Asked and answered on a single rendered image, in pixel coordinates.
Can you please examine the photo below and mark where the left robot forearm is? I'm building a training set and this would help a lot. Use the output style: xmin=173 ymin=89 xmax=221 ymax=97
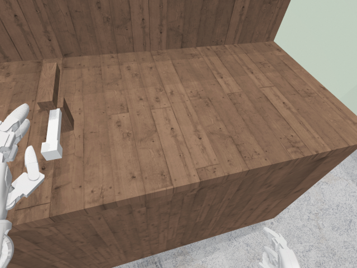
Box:
xmin=0 ymin=220 xmax=14 ymax=268

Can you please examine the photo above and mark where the counter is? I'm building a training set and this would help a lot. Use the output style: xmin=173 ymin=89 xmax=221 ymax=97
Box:
xmin=0 ymin=0 xmax=357 ymax=268

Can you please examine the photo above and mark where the robot left hand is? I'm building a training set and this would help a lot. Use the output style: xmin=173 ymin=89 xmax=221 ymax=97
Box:
xmin=0 ymin=103 xmax=45 ymax=220

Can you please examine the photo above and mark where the tap lever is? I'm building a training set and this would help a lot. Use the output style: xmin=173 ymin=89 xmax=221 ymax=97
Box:
xmin=41 ymin=108 xmax=62 ymax=161

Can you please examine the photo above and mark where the robot right hand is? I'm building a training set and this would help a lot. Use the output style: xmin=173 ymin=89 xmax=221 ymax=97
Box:
xmin=259 ymin=227 xmax=301 ymax=268

